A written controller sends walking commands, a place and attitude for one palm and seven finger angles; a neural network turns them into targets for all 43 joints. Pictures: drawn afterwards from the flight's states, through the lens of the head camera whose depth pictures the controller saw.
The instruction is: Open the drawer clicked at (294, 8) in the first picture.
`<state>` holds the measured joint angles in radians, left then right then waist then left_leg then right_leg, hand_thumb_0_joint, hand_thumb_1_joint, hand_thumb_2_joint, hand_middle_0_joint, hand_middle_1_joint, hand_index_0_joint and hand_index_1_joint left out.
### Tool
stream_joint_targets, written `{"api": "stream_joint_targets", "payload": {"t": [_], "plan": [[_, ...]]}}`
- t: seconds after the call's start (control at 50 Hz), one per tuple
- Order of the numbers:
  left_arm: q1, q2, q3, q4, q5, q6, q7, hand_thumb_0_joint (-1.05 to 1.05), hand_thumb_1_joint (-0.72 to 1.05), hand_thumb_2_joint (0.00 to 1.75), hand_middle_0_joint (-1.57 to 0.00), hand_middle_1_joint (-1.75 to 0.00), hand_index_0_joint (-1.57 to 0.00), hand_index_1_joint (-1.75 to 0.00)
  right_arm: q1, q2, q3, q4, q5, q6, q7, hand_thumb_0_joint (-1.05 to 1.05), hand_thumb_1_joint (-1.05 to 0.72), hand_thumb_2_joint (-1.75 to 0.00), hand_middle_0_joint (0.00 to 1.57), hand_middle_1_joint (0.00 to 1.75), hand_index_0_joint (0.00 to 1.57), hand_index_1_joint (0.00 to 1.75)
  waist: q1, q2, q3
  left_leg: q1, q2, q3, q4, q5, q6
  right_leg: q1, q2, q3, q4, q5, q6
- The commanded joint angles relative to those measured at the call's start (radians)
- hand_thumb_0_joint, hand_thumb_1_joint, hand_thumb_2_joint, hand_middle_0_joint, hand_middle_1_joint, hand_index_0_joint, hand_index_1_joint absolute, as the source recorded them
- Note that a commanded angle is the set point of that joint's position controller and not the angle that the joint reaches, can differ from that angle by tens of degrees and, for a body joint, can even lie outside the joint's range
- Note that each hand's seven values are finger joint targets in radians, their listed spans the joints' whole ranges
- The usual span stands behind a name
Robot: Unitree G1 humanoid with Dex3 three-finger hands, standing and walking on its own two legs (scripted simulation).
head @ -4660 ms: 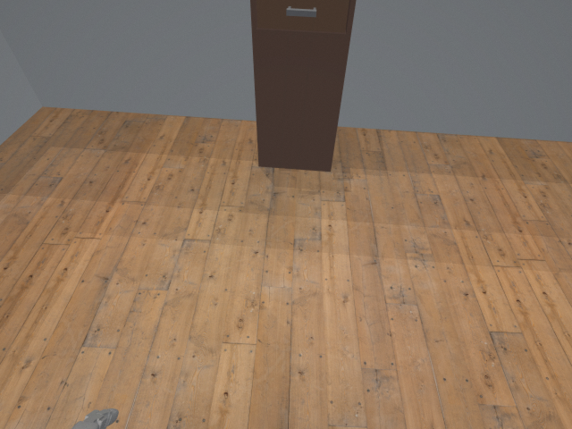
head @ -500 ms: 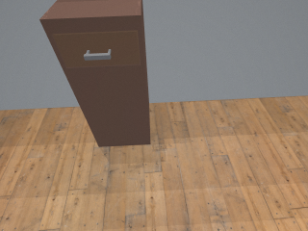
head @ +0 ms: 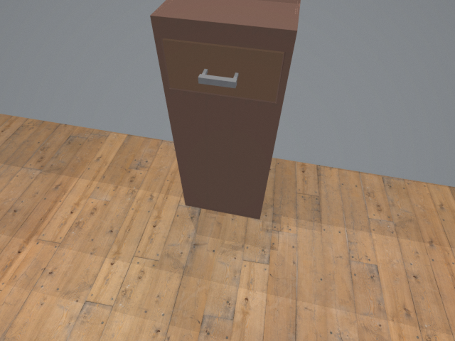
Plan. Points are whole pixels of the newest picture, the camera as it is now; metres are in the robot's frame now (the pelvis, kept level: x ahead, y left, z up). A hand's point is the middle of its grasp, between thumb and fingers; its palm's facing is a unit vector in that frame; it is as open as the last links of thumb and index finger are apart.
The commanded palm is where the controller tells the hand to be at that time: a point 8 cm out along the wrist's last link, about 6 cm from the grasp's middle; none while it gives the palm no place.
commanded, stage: take the last steps up to it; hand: left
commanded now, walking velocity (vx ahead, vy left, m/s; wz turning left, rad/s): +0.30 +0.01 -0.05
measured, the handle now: (219, 77) +0.80 +0.14 +0.03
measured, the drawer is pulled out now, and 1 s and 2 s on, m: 0.00 0.00 0.00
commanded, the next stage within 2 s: come to a stop and stand still in 0.64 s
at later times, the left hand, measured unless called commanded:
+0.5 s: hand (171, 266) +0.29 +0.18 -0.17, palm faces -0.07 -0.97 -0.24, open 7.4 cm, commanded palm none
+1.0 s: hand (178, 279) +0.27 +0.16 -0.19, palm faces +0.04 -0.99 -0.15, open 7.3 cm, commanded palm none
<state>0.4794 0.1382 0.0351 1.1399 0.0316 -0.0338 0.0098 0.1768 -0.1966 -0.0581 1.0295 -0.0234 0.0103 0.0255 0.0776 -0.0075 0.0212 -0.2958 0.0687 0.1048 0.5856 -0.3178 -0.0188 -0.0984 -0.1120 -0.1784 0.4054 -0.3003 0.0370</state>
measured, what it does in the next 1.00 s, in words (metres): walks ahead: left foot, then right foot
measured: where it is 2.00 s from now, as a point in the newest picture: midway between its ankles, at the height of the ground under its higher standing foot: outside the picture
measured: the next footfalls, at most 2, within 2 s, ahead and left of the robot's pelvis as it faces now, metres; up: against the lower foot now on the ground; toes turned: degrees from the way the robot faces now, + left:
left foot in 0.02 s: +0.06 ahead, +0.13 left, +0.00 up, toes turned +8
right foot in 0.48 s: +0.27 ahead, -0.12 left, +0.00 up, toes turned -8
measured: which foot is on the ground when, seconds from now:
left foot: up 0.00-0.00, down 0.02-0.50, up 0.52-0.88, down 0.90-1.00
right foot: down 0.00-0.04, up 0.06-0.46, down 0.48-1.00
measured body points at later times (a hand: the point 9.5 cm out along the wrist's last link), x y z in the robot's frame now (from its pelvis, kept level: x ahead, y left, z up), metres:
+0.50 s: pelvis +0.16 +0.00 -0.02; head +0.19 -0.03 +0.42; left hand +0.30 +0.23 -0.15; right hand +0.05 -0.21 -0.18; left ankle +0.02 +0.13 -0.74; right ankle +0.26 -0.10 -0.75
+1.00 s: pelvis +0.28 +0.00 -0.01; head +0.29 +0.01 +0.44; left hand +0.27 +0.21 -0.18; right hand +0.34 -0.23 -0.15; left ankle +0.33 +0.12 -0.74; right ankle +0.25 -0.10 -0.74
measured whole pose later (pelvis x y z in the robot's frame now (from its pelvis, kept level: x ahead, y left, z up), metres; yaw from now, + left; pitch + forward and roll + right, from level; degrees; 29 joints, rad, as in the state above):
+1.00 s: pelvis +0.28 +0.00 -0.01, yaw -3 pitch -2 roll +0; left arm 0.30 0.14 0.02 1.11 0.01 0.01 0.04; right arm 0.16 -0.14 -0.02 1.07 -0.01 -0.01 -0.03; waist 0.04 -0.03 0.05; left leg -0.27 0.06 0.08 0.50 -0.21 -0.01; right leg -0.16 -0.01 -0.12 0.48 -0.30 -0.02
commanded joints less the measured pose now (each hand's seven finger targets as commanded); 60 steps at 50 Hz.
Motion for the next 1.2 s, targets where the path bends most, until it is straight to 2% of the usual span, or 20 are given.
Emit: {"api": "stream_joint_targets", "payload": {"t": [0.0, 0.02, 0.04, 0.1, 0.16, 0.38, 0.42, 0.44, 0.46, 0.48, 0.5, 0.56, 0.64, 0.72, 0.78, 0.86, 0.9, 0.96, 1.12, 1.18], "plan": [[-0.044, 0.088, 0.016, -0.058, -0.016, -0.010, -0.005, 0.00, 0.90, 0.90, -0.20, -0.30, -0.20, -0.30, 0.243, -0.154, -0.025, 0.024, 0.000, -0.054, -0.028, 0.00, -0.90, -0.90, 0.20, 0.30, 0.20, 0.30, -0.158, 0.191, -0.051, 0.460, 0.183, -0.228, -0.251, -0.020, 0.076, -0.401, -0.013, 0.015, 0.247, -0.100, -0.035], [-0.105, 0.063, 0.005, -0.099, -0.009, -0.009, -0.007, 0.00, 0.90, 0.90, -0.20, -0.30, -0.20, -0.30, 0.335, -0.230, -0.042, 0.037, 0.002, -0.048, -0.035, 0.00, -0.90, -0.90, 0.20, 0.30, 0.20, 0.30, -0.193, 0.306, -0.040, 0.469, 0.340, -0.422, -0.367, -0.079, 0.158, -0.539, 0.041, 0.009, 0.487, -0.273, -0.017], [-0.156, 0.074, 0.012, -0.122, -0.004, -0.008, -0.004, 0.00, 0.90, 0.90, -0.20, -0.30, -0.20, -0.30, 0.332, -0.226, -0.039, 0.037, -0.001, -0.041, -0.041, 0.00, -0.90, -0.90, 0.20, 0.30, 0.20, 0.30, -0.192, 0.213, 0.028, 0.396, 0.379, -0.438, -0.397, -0.110, 0.200, -0.591, 0.013, 0.077, 0.613, -0.273, -0.037], [-0.157, 0.072, 0.021, -0.079, 0.001, 0.003, -0.018, 0.00, 0.90, 0.90, -0.20, -0.30, -0.20, -0.30, 0.172, -0.085, 0.001, 0.013, 0.003, -0.058, -0.047, 0.00, -0.90, -0.90, 0.20, 0.30, 0.20, 0.30, -0.119, 0.158, 0.155, 0.163, 0.267, -0.261, -0.436, -0.034, 0.158, -0.538, -0.044, 0.136, 0.703, -0.071, -0.039], [-0.116, 0.047, 0.023, -0.061, 0.001, 0.008, -0.022, 0.00, 0.90, 0.90, -0.20, -0.30, -0.20, -0.30, 0.194, -0.043, 0.000, 0.020, 0.005, -0.084, -0.053, 0.00, -0.90, -0.90, 0.20, 0.30, 0.20, 0.30, -0.083, 0.115, 0.103, 0.204, 0.214, -0.144, -0.414, 0.291, 0.155, -0.510, -0.031, 0.119, 0.690, 0.030, -0.018], [-0.356, 0.071, 0.026, -0.179, -0.010, 0.011, -0.032, 0.00, 0.90, 0.90, -0.20, -0.30, -0.20, -0.30, 0.239, -0.098, -0.010, 0.065, -0.009, -0.078, -0.054, 0.00, -0.90, -0.90, 0.20, 0.30, 0.20, 0.30, -0.095, 0.130, 0.146, 0.229, 0.227, -0.070, -0.325, 0.462, 0.165, -0.381, 0.019, 0.064, 0.260, 0.069, -0.053], [-0.245, 0.098, 0.034, -0.149, -0.008, -0.001, -0.029, 0.00, 0.90, 0.90, -0.20, -0.30, -0.20, -0.30, 0.236, -0.106, -0.010, 0.073, -0.004, -0.073, -0.052, 0.00, -0.90, -0.90, 0.20, 0.30, 0.20, 0.30, -0.038, 0.061, 0.071, 0.202, 0.195, -0.035, -0.163, 0.603, 0.138, -0.179, 0.075, 0.030, 0.173, 0.110, -0.073], [-0.110, 0.132, 0.044, -0.109, -0.003, -0.012, -0.025, 0.00, 0.90, 0.90, -0.20, -0.30, -0.20, -0.30, 0.224, -0.103, -0.007, 0.073, 0.004, -0.076, -0.049, 0.00, -0.90, -0.90, 0.20, 0.30, 0.20, 0.30, 0.025, 0.017, -0.007, 0.143, 0.147, 0.002, 0.009, 0.582, 0.106, 0.010, 0.071, 0.052, 0.118, 0.163, -0.085], [0.010, 0.222, 0.068, -0.074, 0.005, -0.028, -0.014, 0.00, 0.90, 0.90, -0.20, -0.30, -0.20, -0.30, 0.253, -0.061, 0.000, 0.062, 0.015, -0.079, -0.040, 0.00, -0.90, -0.90, 0.20, 0.30, 0.20, 0.30, 0.063, -0.170, -0.127, -0.047, 0.050, 0.067, 0.297, 0.315, 0.059, 0.242, -0.127, 0.297, 0.065, 0.204, -0.156], [0.069, 0.308, 0.083, -0.065, -0.012, -0.029, -0.009, 0.00, 0.90, 0.90, -0.20, -0.30, -0.20, -0.30, 0.293, -0.032, 0.005, 0.038, 0.021, -0.077, -0.041, 0.00, -0.90, -0.90, 0.20, 0.30, 0.20, 0.30, 0.041, -0.315, -0.226, -0.197, -0.063, 0.024, 0.597, -0.256, 0.029, 0.335, -0.344, 0.626, -0.068, 0.340, -0.262], [0.011, 0.296, 0.079, -0.080, -0.024, -0.024, -0.002, 0.00, 0.90, 0.90, -0.20, -0.30, -0.20, -0.30, 0.249, -0.062, -0.001, 0.034, 0.021, -0.070, -0.044, 0.00, -0.90, -0.90, 0.20, 0.30, 0.20, 0.30, 0.041, -0.212, -0.191, -0.227, -0.020, -0.085, 0.705, -0.258, 0.046, 0.262, -0.337, 0.605, -0.103, 0.266, -0.290], [-0.196, 0.180, 0.043, -0.129, -0.023, -0.026, 0.008, 0.00, 0.90, 0.90, -0.20, -0.30, -0.20, -0.30, 0.167, -0.018, 0.001, 0.036, 0.008, -0.052, -0.036, 0.00, -0.90, -0.90, 0.20, 0.30, 0.20, 0.30, -0.045, -0.022, 0.001, -0.225, 0.065, -0.116, 0.688, -0.051, 0.037, -0.058, -0.245, 0.390, -0.158, 0.227, -0.224], [-0.237, 0.125, 0.022, -0.124, -0.014, -0.037, 0.011, 0.00, 0.90, 0.90, -0.20, -0.30, -0.20, -0.30, 0.259, 0.028, 0.006, 0.067, 0.000, -0.016, -0.031, 0.00, -0.90, -0.90, 0.20, 0.30, 0.20, 0.30, -0.121, -0.080, 0.018, -0.121, 0.063, -0.069, 0.502, 0.017, 0.004, -0.211, -0.158, 0.191, -0.207, 0.285, -0.192], [-0.193, 0.131, 0.023, -0.101, -0.010, -0.035, 0.007, 0.00, 0.90, 0.90, -0.20, -0.30, -0.20, -0.30, 0.180, 0.030, 0.010, 0.034, 0.001, -0.017, -0.024, 0.00, -0.90, -0.90, 0.20, 0.30, 0.20, 0.30, -0.098, -0.094, 0.016, -0.124, 0.051, -0.041, 0.285, 0.039, -0.007, -0.156, -0.142, 0.202, -0.224, 0.240, -0.213], [-0.193, 0.126, 0.017, -0.090, -0.010, -0.021, 0.013, 0.00, 0.90, 0.90, -0.20, -0.30, -0.20, -0.30, 0.125, 0.037, 0.028, 0.030, 0.010, -0.027, -0.037, 0.00, -0.90, -0.90, 0.20, 0.30, 0.20, 0.30, -0.077, -0.082, -0.011, -0.043, 0.020, -0.044, 0.096, 0.035, -0.020, -0.096, -0.130, 0.195, -0.145, 0.455, -0.205], [-0.171, 0.099, 0.000, -0.067, -0.026, 0.006, 0.022, 0.00, 0.90, 0.90, -0.20, -0.30, -0.20, -0.30, 0.148, -0.025, 0.031, 0.057, 0.016, -0.036, -0.052, 0.00, -0.90, -0.90, 0.20, 0.30, 0.20, 0.30, -0.087, 0.015, -0.039, 0.202, 0.068, -0.097, -0.169, 0.463, -0.003, -0.158, -0.033, 0.141, 0.006, 0.346, -0.093], [-0.125, 0.081, -0.003, -0.069, -0.026, 0.026, 0.033, 0.00, 0.90, 0.90, -0.20, -0.30, -0.20, -0.30, 0.099, -0.090, 0.020, 0.034, 0.016, -0.028, -0.063, 0.00, -0.90, -0.90, 0.20, 0.30, 0.20, 0.30, -0.058, 0.076, 0.004, 0.136, 0.172, -0.158, -0.182, 0.591, 0.063, -0.145, 0.015, 0.135, 0.004, 0.138, -0.050], [-0.122, 0.102, 0.003, -0.064, -0.023, 0.047, 0.028, 0.00, 0.90, 0.90, -0.20, -0.30, -0.20, -0.30, 0.050, -0.089, 0.016, 0.022, 0.018, -0.014, -0.071, 0.00, -0.90, -0.90, 0.20, 0.30, 0.20, 0.30, -0.059, 0.199, 0.045, 0.081, 0.179, -0.180, -0.256, 0.523, 0.090, -0.129, 0.028, 0.108, 0.069, 0.082, -0.033], [-0.127, 0.102, 0.020, -0.122, -0.012, 0.069, 0.020, 0.00, 0.90, 0.90, -0.20, -0.30, -0.20, -0.30, 0.032, -0.152, -0.030, -0.028, 0.007, 0.002, -0.084, 0.00, -0.90, -0.90, 0.20, 0.30, 0.20, 0.30, -0.082, 0.184, -0.118, 0.221, 0.292, -0.227, -0.223, 0.723, 0.219, -0.260, 0.062, 0.153, 0.409, -0.223, -0.035], [-0.088, 0.082, 0.023, -0.124, -0.011, 0.062, 0.018, 0.00, 0.90, 0.90, -0.20, -0.30, -0.20, -0.30, -0.024, -0.149, -0.034, -0.046, 0.003, 0.006, -0.075, 0.00, -0.90, -0.90, 0.20, 0.30, 0.20, 0.30, -0.051, 0.131, -0.138, 0.153, 0.242, -0.170, -0.163, 0.602, 0.171, -0.160, 0.056, 0.150, 0.224, -0.065, -0.034]]}}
